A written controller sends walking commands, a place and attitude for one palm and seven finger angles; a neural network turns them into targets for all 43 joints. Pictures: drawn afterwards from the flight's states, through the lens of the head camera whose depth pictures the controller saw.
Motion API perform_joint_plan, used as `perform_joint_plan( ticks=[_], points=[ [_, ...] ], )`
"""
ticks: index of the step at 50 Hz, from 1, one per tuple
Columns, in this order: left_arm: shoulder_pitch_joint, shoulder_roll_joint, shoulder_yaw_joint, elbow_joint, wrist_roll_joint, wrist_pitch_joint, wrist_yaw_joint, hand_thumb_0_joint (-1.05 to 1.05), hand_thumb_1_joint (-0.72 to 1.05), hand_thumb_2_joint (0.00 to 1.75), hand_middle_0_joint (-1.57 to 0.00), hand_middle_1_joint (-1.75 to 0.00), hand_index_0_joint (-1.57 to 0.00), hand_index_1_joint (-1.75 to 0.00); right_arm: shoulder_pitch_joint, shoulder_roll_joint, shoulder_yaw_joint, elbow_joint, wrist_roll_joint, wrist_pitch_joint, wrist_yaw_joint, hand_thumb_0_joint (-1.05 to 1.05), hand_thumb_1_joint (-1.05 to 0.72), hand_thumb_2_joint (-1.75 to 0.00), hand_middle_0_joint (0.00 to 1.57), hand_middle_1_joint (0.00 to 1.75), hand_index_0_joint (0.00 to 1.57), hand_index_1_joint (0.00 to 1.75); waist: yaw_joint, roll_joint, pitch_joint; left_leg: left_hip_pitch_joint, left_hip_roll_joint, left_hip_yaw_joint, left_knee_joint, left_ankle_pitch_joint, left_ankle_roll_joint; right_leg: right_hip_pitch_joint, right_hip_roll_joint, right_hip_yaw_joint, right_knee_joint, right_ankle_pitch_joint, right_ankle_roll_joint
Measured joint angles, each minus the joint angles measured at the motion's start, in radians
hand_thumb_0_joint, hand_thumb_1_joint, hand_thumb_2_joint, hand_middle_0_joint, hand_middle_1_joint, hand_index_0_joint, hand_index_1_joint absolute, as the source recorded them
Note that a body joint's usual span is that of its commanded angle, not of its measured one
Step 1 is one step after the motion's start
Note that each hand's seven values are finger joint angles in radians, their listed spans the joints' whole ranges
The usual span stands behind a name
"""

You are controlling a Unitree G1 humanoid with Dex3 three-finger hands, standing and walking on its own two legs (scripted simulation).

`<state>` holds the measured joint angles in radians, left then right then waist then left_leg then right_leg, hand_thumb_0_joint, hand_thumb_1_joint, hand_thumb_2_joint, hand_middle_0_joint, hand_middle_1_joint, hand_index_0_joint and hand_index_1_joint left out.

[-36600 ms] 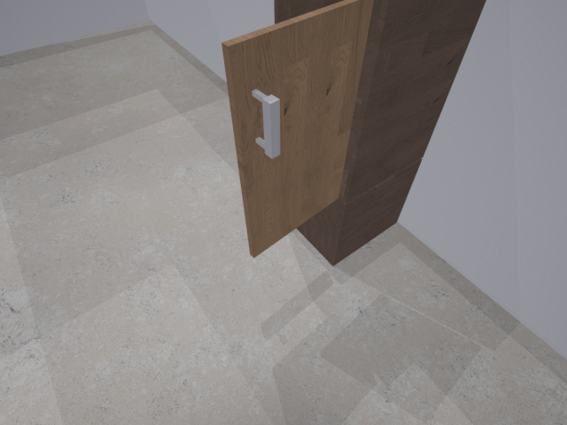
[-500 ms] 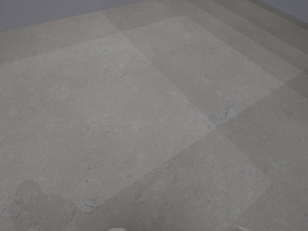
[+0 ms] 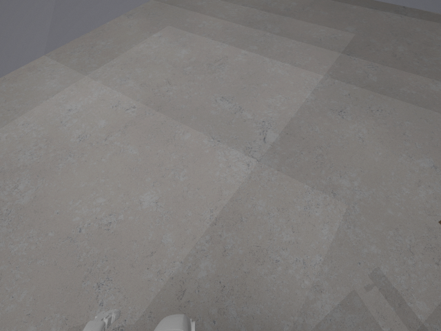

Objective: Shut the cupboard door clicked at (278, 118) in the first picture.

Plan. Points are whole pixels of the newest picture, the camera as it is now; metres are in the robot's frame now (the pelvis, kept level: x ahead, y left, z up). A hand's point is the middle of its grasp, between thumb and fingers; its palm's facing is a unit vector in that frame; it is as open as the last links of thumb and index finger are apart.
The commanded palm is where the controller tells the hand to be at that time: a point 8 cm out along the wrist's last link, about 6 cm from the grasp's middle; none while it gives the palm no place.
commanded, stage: turn to face it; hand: left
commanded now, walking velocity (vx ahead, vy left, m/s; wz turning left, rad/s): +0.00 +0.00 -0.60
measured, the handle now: out of the picture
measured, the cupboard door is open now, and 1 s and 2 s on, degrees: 58 58 58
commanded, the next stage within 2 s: take the last steps up to it in 1.82 s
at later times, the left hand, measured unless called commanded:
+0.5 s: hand (129, 321) +0.16 +0.21 -0.16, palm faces -0.26 -0.95 -0.20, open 7.4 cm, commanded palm none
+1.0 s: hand (176, 303) +0.20 +0.12 -0.16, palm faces -0.54 -0.81 -0.20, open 7.4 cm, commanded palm none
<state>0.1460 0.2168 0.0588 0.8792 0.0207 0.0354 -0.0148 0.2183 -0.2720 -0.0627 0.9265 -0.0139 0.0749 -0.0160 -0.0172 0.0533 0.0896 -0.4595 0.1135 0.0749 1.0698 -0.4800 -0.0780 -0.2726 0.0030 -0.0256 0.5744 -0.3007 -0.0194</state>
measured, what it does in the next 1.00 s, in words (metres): steps on the spot, turning right: left foot, then right foot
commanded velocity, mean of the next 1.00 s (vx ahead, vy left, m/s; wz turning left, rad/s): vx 0.00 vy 0.00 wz -0.60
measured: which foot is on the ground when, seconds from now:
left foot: up 0.00-0.24, down 0.26-0.66, up 0.68-1.00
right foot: down 0.00-0.26, up 0.28-0.64, down 0.66-1.00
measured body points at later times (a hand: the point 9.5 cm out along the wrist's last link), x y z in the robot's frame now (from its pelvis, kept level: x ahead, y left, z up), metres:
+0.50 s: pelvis +0.01 +0.03 +0.01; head +0.06 +0.04 +0.46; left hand +0.17 +0.26 -0.14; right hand +0.01 -0.23 -0.12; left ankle +0.05 +0.14 -0.73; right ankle -0.05 -0.10 -0.66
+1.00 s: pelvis +0.02 +0.00 +0.00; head +0.06 -0.02 +0.45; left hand +0.22 +0.16 -0.15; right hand -0.05 -0.28 -0.12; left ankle +0.10 +0.09 -0.71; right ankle -0.05 -0.10 -0.73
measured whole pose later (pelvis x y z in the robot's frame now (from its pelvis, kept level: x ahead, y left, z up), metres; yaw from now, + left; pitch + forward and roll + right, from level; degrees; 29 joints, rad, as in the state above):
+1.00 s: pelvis +0.02 +0.00 +0.00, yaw -35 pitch +1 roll +0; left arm 0.18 0.22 0.06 0.91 0.02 0.05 -0.02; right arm 0.16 -0.24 -0.04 0.87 -0.01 0.04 -0.01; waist 0.00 -0.02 0.08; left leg -0.39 0.04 0.04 0.72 -0.37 -0.09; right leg -0.27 0.04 0.10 0.52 -0.27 0.00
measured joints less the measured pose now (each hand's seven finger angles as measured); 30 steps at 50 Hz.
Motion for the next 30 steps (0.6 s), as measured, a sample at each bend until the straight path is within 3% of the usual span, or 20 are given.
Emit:
perform_joint_plan(
  ticks=[3,7,12,14,17,19,21,24,30],
  points=[
    [0.015,-0.005,-0.005,0.008,0.002,0.008,0.004,0.0,0.91,0.9,-0.2,-0.3,-0.2,-0.3,-0.011,0.005,0.0,-0.016,-0.002,-0.007,0.006,0.01,-0.91,-0.9,0.2,0.29,0.2,0.3,-0.004,-0.022,-0.007,-0.037,-0.021,-0.018,0.011,0.066,-0.011,0.012,0.008,0.032,-0.052,0.035,-0.003],
    [0.03,-0.007,-0.007,0.015,0.005,0.009,-0.001,0.0,0.91,0.9,-0.21,-0.3,-0.2,-0.3,-0.025,0.017,0.003,-0.035,-0.001,-0.013,0.01,0.0,-0.91,-0.9,0.2,0.29,0.2,0.3,0.006,-0.048,-0.015,-0.017,-0.041,-0.037,-0.105,0.079,-0.013,0.01,0.023,0.076,-0.08,0.056,-0.001],
    [0.047,0.004,0.002,0.024,0.005,0.017,-0.001,0.0,0.9,0.9,-0.21,-0.3,-0.2,-0.3,-0.044,0.036,0.016,-0.053,0.009,-0.035,0.002,0.0,-0.91,-0.9,0.2,0.29,0.2,0.3,0.023,-0.084,-0.021,0.09,-0.076,-0.043,-0.381,0.118,-0.005,-0.018,0.043,0.138,-0.051,0.048,0.02],
    [0.053,0.011,0.007,0.024,-0.004,0.028,-0.001,0.0,0.9,0.9,-0.21,-0.3,-0.2,-0.3,-0.039,0.037,0.024,-0.064,0.005,-0.055,-0.003,0.0,-0.91,-0.9,0.2,0.29,0.2,0.3,0.023,-0.086,-0.031,0.134,-0.071,-0.038,-0.506,0.225,0.034,-0.055,0.06,0.151,0.017,0.004,0.027],
    [0.045,0.035,0.019,0.031,0.0,0.043,-0.007,0.0,0.91,0.9,-0.21,-0.3,-0.2,-0.3,-0.037,0.059,0.042,-0.072,-0.01,-0.063,-0.006,0.0,-0.91,-0.9,0.2,0.29,0.2,0.3,0.032,-0.108,-0.015,0.144,-0.053,0.009,-0.473,0.196,0.087,-0.146,0.053,0.103,0.302,-0.181,0.038],
    [0.037,0.046,0.028,0.035,0.003,0.049,-0.016,0.0,0.91,0.9,-0.21,-0.3,-0.2,-0.3,-0.024,0.07,0.05,-0.076,-0.015,-0.065,-0.008,0.0,-0.91,-0.9,0.2,0.29,0.2,0.3,0.03,-0.104,-0.009,0.17,-0.036,0.026,-0.501,0.193,0.09,-0.186,0.038,0.061,0.452,-0.187,0.052],
    [0.029,0.053,0.035,0.032,0.002,0.052,-0.023,0.0,0.91,0.9,-0.2,-0.3,-0.2,-0.3,-0.013,0.076,0.054,-0.073,-0.016,-0.064,-0.009,0.0,-0.91,-0.9,0.2,0.29,0.2,0.3,0.033,-0.097,-0.003,0.194,-0.019,0.045,-0.536,0.209,0.085,-0.202,0.016,0.03,0.513,-0.168,0.064],
    [0.017,0.056,0.037,0.025,0.001,0.056,-0.028,0.0,0.91,0.9,-0.2,-0.3,-0.2,-0.3,0.001,0.08,0.052,-0.062,-0.016,-0.063,-0.009,0.0,-0.91,-0.9,0.2,0.3,0.2,0.3,0.031,-0.08,0.001,0.216,0.006,0.076,-0.565,0.22,0.08,-0.188,-0.013,0.001,0.48,-0.155,0.074],
    [-0.012,0.045,0.03,0.016,0.002,0.051,-0.031,0.0,0.91,0.9,-0.2,-0.3,-0.2,-0.3,0.022,0.062,0.033,-0.034,-0.016,-0.054,0.002,0.0,-0.9,-0.9,0.2,0.3,0.21,0.3,0.01,-0.04,0.005,0.218,0.06,0.139,-0.529,0.193,0.052,-0.089,-0.032,-0.036,0.232,-0.135,0.062]
  ],
)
